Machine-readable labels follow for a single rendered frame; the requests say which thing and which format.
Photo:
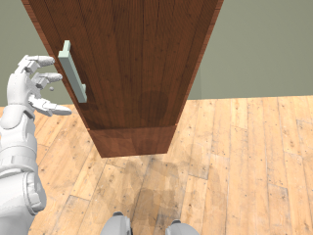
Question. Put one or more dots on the robot left hand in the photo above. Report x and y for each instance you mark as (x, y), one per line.
(20, 87)

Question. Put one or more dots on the left robot upper arm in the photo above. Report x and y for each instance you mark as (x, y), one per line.
(22, 197)

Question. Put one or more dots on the cupboard door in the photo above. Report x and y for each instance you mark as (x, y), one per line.
(136, 57)

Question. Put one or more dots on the robot right thigh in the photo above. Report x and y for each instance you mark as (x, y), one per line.
(180, 228)

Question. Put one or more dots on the handle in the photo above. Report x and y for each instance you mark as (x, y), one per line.
(68, 65)

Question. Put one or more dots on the robot left forearm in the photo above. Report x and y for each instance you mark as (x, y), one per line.
(18, 145)

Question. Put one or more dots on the robot left shin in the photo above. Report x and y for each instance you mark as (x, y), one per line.
(117, 213)

